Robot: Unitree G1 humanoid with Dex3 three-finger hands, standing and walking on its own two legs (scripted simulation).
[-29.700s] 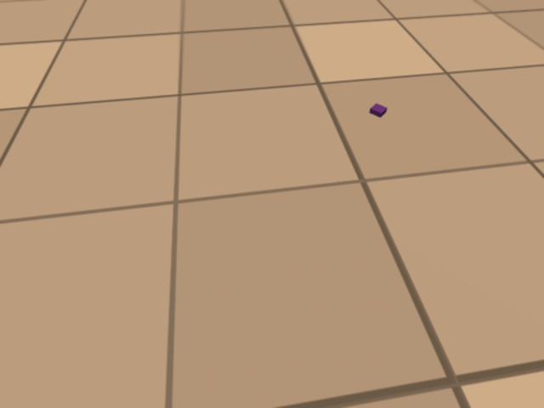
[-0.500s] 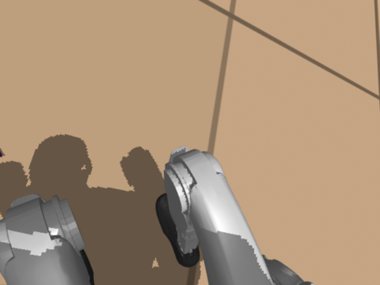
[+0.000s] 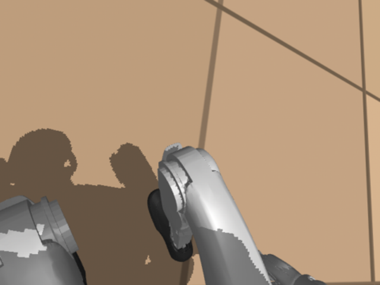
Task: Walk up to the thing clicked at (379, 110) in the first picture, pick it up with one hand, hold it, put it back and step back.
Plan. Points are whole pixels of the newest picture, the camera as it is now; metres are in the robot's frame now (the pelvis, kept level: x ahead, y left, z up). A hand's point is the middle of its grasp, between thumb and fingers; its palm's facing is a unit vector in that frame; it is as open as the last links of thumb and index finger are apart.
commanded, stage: rest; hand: left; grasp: from above
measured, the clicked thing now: out of the picture +0.44 +0.30 -0.28
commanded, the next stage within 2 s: open in 0.12 s
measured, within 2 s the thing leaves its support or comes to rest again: neither
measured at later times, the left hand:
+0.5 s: hand out of the picture +0.43 +0.30 -0.25, palm faces -0.42 -0.17 -0.89, open 10.4 cm
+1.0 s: hand out of the picture +0.43 +0.30 -0.25, palm faces -0.43 -0.17 -0.89, open 13.0 cm
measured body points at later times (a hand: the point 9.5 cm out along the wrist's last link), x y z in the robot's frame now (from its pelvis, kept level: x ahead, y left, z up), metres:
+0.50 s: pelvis +0.00 +0.00 +0.00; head +0.26 +0.12 +0.34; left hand +0.44 +0.30 -0.19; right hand +0.04 -0.25 -0.05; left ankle +0.06 +0.13 -0.26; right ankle +0.12 -0.12 -0.26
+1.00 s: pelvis +0.00 +0.00 +0.01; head +0.26 +0.12 +0.34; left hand +0.44 +0.31 -0.20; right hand +0.04 -0.25 -0.05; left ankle +0.06 +0.13 -0.26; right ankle +0.12 -0.12 -0.26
